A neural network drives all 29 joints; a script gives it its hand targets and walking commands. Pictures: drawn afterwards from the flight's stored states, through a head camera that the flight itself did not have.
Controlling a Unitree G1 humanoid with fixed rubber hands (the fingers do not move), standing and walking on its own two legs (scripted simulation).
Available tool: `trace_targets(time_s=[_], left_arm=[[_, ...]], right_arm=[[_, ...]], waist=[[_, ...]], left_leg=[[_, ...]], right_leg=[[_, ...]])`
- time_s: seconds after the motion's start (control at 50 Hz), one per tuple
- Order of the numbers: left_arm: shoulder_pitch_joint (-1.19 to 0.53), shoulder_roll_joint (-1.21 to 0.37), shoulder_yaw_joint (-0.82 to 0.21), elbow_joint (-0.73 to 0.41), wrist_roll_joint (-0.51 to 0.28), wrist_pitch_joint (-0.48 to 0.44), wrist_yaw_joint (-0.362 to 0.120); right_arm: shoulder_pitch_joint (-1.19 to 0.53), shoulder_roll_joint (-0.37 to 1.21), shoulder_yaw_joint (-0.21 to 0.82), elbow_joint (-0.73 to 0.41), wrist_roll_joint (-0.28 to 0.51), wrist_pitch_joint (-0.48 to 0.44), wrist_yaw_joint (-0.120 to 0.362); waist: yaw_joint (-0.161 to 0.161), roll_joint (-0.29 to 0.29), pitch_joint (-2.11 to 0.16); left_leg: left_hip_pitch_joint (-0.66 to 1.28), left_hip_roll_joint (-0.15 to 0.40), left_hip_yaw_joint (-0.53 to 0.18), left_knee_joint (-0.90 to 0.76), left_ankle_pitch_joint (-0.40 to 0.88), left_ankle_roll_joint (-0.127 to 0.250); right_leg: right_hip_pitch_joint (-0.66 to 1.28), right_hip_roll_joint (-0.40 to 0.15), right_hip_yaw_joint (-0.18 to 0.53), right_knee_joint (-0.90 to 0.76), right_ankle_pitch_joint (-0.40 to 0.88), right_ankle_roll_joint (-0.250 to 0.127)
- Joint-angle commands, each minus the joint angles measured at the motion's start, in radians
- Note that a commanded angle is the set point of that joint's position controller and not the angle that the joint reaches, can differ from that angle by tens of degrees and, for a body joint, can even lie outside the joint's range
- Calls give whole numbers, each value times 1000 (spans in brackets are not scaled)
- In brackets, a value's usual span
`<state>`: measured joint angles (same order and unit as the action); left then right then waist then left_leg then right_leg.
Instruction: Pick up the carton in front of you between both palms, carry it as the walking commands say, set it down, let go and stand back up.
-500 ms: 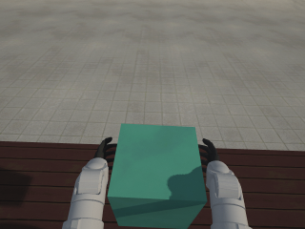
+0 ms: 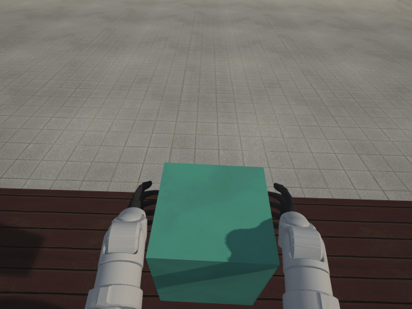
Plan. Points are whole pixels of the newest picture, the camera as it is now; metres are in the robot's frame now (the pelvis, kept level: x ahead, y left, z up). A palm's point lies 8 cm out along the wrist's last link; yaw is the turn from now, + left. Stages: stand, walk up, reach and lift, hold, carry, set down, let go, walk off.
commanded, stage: hold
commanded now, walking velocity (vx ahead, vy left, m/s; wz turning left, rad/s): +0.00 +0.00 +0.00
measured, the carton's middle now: (210, 236) +0.29 +0.00 -0.02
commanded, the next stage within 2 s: carry in 0.68 s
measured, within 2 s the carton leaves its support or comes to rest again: neither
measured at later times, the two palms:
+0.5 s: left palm (136, 216) +0.29 +0.15 +0.05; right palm (287, 219) +0.29 -0.15 +0.05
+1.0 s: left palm (149, 190) +0.34 +0.13 +0.07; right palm (293, 193) +0.34 -0.17 +0.07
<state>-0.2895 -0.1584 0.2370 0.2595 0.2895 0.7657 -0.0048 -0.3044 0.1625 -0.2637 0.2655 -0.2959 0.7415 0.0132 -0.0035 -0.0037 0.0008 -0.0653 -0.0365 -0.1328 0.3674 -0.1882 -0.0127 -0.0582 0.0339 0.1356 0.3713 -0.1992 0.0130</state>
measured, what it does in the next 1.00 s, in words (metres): shifts its weight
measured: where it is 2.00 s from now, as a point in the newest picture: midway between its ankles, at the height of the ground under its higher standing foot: (216, 269)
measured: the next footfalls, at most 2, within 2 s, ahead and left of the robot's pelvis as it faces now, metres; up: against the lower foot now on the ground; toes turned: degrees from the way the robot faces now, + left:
left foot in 1.08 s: +0.15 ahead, +0.10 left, +0.00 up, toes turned +8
right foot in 1.40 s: +0.42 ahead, -0.14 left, +0.00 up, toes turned -12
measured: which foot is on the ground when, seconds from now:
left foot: down 0.00-0.88, up 0.90-1.00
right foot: down 0.00-1.00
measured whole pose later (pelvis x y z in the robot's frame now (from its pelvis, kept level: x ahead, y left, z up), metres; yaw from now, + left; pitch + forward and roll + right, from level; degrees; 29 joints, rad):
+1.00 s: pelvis +0.06 -0.02 +0.00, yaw +1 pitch +4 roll +1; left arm -0.19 -0.14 0.10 -0.09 0.15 1.01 0.08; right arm -0.18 0.10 -0.14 -0.11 -0.12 1.00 -0.06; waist 0.00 -0.01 -0.16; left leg -0.37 0.03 0.07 0.66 -0.46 -0.01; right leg -0.21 -0.03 -0.02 0.45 -0.32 0.00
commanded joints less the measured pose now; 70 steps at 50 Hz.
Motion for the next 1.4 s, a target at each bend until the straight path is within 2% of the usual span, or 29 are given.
trace_targets(time_s=[0.0,0.3,0.64,0.66,0.7,0.72,0.78,0.82,0.84,0.86,0.88,0.9,0.92,0.94,0.96,1.0,1.04,1.06,1.08,1.1,1.12,1.14,1.16,1.18,1.24,1.3,1.34,1.36,1.38], left_arm=[[-534,-919,-553,-49,-277,-42,-240],[-480,-905,-565,-91,-285,-37,-235],[-498,-904,-562,-82,-282,-39,-237],[-512,-910,-569,-80,-286,-38,-238],[-521,-910,-600,-120,-312,-36,-233],[-536,-911,-622,-150,-327,-32,-229],[-533,-905,-707,-243,-389,5,-214],[-524,-890,-761,-311,-430,50,-203],[-530,-882,-781,-340,-449,77,-198],[-535,-869,-796,-368,-466,107,-193],[-509,-847,-801,-379,-476,139,-186],[-478,-816,-796,-383,-482,171,-177],[-467,-801,-794,-413,-485,199,-167],[-460,-793,-797,-453,-491,227,-157],[-457,-797,-808,-490,-506,253,-149],[-439,-809,-839,-567,-539,296,-141],[-380,-825,-855,-608,-559,335,-144],[-344,-825,-856,-617,-562,353,-148],[-337,-822,-858,-637,-573,375,-156],[-366,-818,-866,-658,-591,396,-167],[-386,-829,-871,-661,-598,409,-174],[-374,-833,-864,-667,-609,417,-181],[-369,-836,-866,-679,-618,422,-184],[-390,-849,-870,-692,-629,426,-183],[-373,-845,-855,-706,-619,436,-162],[-333,-815,-827,-699,-584,452,-139],[-316,-804,-812,-687,-569,463,-134],[-311,-800,-803,-675,-564,468,-134],[-305,-793,-796,-659,-559,472,-135]], right_arm=[[-469,923,552,7,266,-13,244],[-412,916,567,-35,275,-7,236],[-427,919,565,-29,274,-8,236],[-447,916,570,-35,283,-6,234],[-439,921,599,-68,303,-4,227],[-452,922,620,-99,316,2,222],[-431,911,694,-184,357,39,199],[-416,890,745,-263,386,84,181],[-423,877,768,-301,404,113,174],[-428,868,790,-332,423,145,168],[-441,854,809,-363,442,178,164],[-440,835,825,-377,462,212,161],[-465,832,848,-406,495,242,162],[-467,844,870,-422,530,267,163],[-452,849,881,-441,556,288,162],[-393,857,890,-485,585,323,155],[-325,865,883,-525,584,357,147],[-283,864,875,-536,577,375,142],[-238,843,865,-547,558,389,136],[-212,827,854,-542,529,397,129],[-229,859,853,-568,529,411,125],[-229,879,851,-601,538,423,123],[-248,890,854,-633,549,430,123],[-290,891,864,-664,564,437,123],[-324,867,878,-697,604,461,131],[-300,829,873,-685,619,482,141],[-304,808,870,-675,621,496,146],[-303,799,870,-672,620,502,147],[-305,785,866,-669,618,508,148]], waist=[[0,4,-217],[2,2,-221],[2,1,-210],[2,28,-190],[5,30,-187],[4,40,-178],[0,123,-254],[2,146,-292],[3,118,-286],[4,41,-266],[16,-122,-254],[26,-250,-211],[36,-259,-167],[42,-199,-180],[39,-153,-222],[29,-152,-296],[14,-128,-346],[3,-79,-384],[-18,121,-411],[-24,297,-350],[-26,237,-299],[-28,156,-281],[-30,92,-293],[-30,71,-296],[-20,129,-283],[-16,177,-258],[1,151,-262],[6,116,-291],[17,72,-342]], left_leg=[[59,-59,66,-57,120,-7],[74,-62,62,-61,183,-7],[61,-61,64,-59,144,-3],[-57,114,42,16,-12,11],[-151,115,-30,-59,-445,29],[-171,123,-40,-63,-545,37],[-131,193,-92,-87,-444,75],[-148,209,-88,-85,-471,99],[-205,189,-43,-55,-480,89],[-285,149,32,39,-449,65],[-405,90,141,229,-387,25],[-574,44,224,381,-322,-4],[-652,70,220,364,-346,3],[-638,79,213,340,-345,11],[-589,72,226,290,-309,13],[-439,25,290,150,-194,10],[-109,14,335,-21,-27,10],[125,75,269,-39,-18,25],[293,271,-19,-125,-220,97],[366,446,-316,-139,-135,220],[350,493,-343,-118,-8,281],[331,484,-294,-116,102,272],[324,462,-223,-132,114,242],[299,437,-152,-156,89,209],[191,333,56,-171,131,151],[83,292,180,-146,172,117],[-27,268,254,-42,198,84],[-97,240,301,79,251,65],[-188,206,339,243,236,36]], right_leg=[[20,62,-73,-62,131,6],[44,64,-66,-65,203,11],[33,61,-67,-64,161,9],[-112,-105,-34,16,-2,-10],[-186,-76,-15,-2,-397,-16],[-228,-67,-29,21,-470,-17],[-249,-25,-153,178,-224,-7],[-224,-10,-200,120,-218,-15],[-176,-25,-183,69,-241,-24],[-120,-84,-100,-8,-301,-41],[-44,-218,94,-104,-411,-89],[53,-333,282,-193,-418,-143],[77,-380,346,-191,-275,-196],[82,-373,306,-170,-154,-210],[96,-354,231,-144,-69,-199],[86,-284,68,-92,22,-153],[-85,-211,-92,19,-15,-105],[-255,-179,-154,126,-45,-76],[-458,-119,-253,367,-142,-32],[-708,-45,-280,493,-299,-15],[-798,-96,-207,569,-376,-36],[-826,-117,-190,617,-381,-39],[-816,-132,-186,589,-340,-37],[-786,-142,-195,523,-297,-33],[-629,-103,-269,339,-125,-17],[-457,-73,-330,204,16,-18],[-243,-38,-392,121,107,-29],[-92,-8,-434,111,68,-39],[83,-41,-393,117,6,-45]])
